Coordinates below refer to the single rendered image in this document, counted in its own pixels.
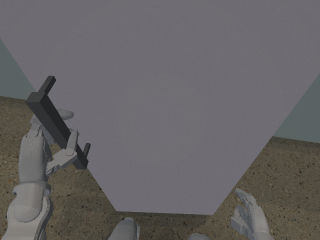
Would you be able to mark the fridge door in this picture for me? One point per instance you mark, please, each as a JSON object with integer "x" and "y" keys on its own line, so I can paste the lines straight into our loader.
{"x": 177, "y": 98}

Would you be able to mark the handle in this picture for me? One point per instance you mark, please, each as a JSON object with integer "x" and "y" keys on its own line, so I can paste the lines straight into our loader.
{"x": 45, "y": 111}

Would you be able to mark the robot right hand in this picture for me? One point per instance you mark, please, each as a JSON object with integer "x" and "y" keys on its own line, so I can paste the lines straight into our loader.
{"x": 251, "y": 220}

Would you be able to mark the left robot forearm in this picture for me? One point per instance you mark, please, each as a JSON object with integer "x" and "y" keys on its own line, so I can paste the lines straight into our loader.
{"x": 29, "y": 213}

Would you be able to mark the robot left hand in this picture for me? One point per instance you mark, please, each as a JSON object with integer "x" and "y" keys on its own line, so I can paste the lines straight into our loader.
{"x": 34, "y": 152}

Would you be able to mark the left robot thigh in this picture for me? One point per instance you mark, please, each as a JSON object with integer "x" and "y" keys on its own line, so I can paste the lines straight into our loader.
{"x": 126, "y": 230}

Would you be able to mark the left robot shin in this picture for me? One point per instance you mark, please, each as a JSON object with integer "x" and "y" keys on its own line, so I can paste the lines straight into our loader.
{"x": 129, "y": 218}

